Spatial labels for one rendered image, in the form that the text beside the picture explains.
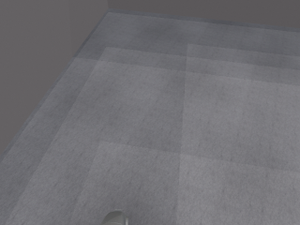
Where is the left robot thigh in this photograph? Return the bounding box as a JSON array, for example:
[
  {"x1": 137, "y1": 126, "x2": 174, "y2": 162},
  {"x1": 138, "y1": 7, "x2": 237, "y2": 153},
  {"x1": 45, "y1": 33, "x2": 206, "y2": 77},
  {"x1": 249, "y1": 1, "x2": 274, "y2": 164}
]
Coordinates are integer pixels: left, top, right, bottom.
[{"x1": 99, "y1": 211, "x2": 128, "y2": 225}]

